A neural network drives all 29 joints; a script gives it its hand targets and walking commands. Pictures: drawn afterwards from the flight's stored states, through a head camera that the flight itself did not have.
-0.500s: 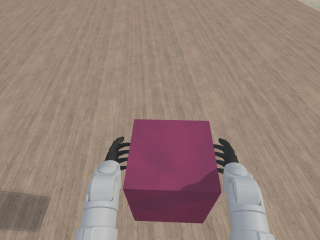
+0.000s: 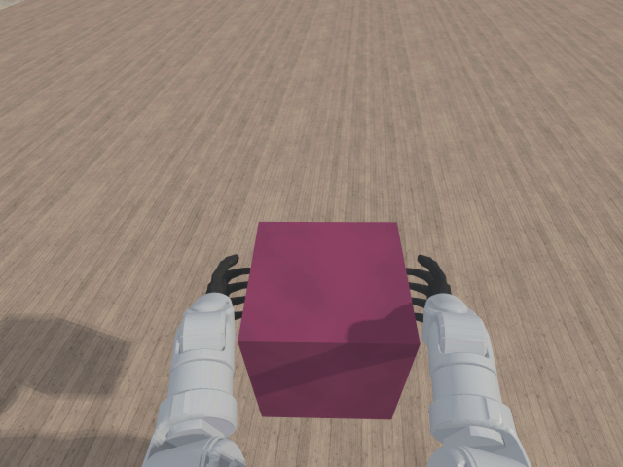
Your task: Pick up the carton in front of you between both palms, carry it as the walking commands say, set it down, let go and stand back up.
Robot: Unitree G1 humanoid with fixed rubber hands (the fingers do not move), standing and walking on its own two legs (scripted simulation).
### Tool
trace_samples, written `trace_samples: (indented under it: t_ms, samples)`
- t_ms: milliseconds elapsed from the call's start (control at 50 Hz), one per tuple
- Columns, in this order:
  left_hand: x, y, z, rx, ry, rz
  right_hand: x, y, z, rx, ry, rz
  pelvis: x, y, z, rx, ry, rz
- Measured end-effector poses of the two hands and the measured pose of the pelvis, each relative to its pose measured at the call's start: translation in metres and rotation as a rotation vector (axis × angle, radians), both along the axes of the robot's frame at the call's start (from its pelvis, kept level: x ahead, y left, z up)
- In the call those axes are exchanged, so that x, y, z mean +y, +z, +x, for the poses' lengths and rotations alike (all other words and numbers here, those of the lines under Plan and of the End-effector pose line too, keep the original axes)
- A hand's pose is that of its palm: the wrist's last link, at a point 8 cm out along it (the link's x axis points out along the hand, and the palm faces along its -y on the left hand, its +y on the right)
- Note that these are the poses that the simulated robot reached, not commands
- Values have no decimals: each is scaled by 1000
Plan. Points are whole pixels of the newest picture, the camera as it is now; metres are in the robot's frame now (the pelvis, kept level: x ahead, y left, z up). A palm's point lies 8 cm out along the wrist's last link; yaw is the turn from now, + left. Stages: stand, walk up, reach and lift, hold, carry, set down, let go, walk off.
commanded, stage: set down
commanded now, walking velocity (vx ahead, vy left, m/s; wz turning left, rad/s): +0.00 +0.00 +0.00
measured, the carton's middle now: (326, 323) +0.34 +0.00 -0.04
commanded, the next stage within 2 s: none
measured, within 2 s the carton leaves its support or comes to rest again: neither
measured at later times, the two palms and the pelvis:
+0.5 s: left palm (257, 335) +0.38 +0.13 -0.16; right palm (418, 347) +0.36 -0.16 -0.16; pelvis -0.02 +0.00 -0.08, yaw +0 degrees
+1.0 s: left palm (283, 345) +0.44 +0.10 -0.29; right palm (420, 357) +0.41 -0.20 -0.28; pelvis -0.04 +0.02 -0.20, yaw +0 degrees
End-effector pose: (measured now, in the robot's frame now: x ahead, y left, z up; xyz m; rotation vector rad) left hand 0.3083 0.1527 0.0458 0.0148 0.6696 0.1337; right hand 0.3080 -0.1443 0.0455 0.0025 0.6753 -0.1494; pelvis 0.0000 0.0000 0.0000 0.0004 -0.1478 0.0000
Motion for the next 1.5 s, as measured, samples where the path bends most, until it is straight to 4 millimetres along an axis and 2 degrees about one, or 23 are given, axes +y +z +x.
trace_samples:
  t_ms: [100, 180, 260, 340, 420, 480, 640, 780, 1020, 1160, 1500]
  samples:
    - [-3, -12, 20, 9, -7, -2, -3, -10, 18, 7, -14, 6, -10, -7, -7, 27, 1, -3]
    - [-6, -34, 35, 31, -27, 17, -6, -33, 30, 29, -23, 2, -13, -13, -11, 95, 9, -6]
    - [-11, -71, 47, 47, -54, 39, -11, -73, 37, 45, -26, -10, -13, -21, -16, 204, 8, -5]
    - [-16, -120, 56, 41, -78, 47, -15, -122, 40, 39, -29, -27, -10, -33, -21, 336, 2, -2]
    - [-18, -170, 64, 25, -83, 33, -18, -171, 44, 21, -48, -21, -4, -52, -23, 480, -2, 1]
    - [-20, -196, 72, 3, -76, 8, -19, -197, 51, -3, -64, -9, 0, -70, -23, 581, -3, 4]
    - [-26, -227, 100, -31, -47, -49, -25, -227, 76, -39, -91, 11, 13, -111, -18, 747, -2, -1]
    - [-36, -259, 112, 10, -56, -50, -36, -256, 87, 4, -93, -2, 20, -138, -20, 825, -1, -2]
    - [-57, -342, 132, 7, -86, -44, -57, -337, 103, 2, -106, -10, 19, -203, -38, 929, 4, 9]
    - [-67, -384, 146, 9, -103, -34, -66, -380, 113, 5, -115, -8, 13, -240, -48, 941, 10, 17]
    - [-89, -483, 177, 36, -157, 1, -87, -483, 133, 34, -131, -20, 2, -311, -64, 935, 17, 28]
